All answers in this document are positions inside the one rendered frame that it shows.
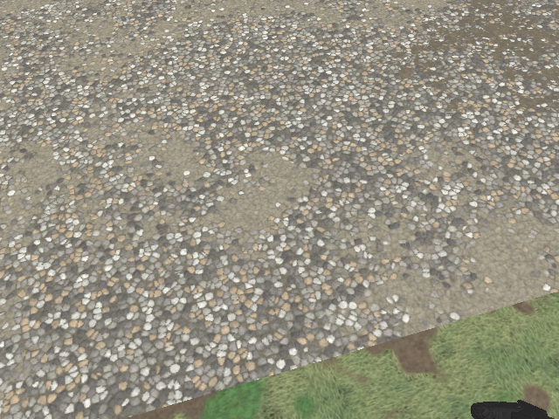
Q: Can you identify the right robot hand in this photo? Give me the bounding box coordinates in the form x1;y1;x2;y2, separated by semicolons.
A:
471;400;554;419

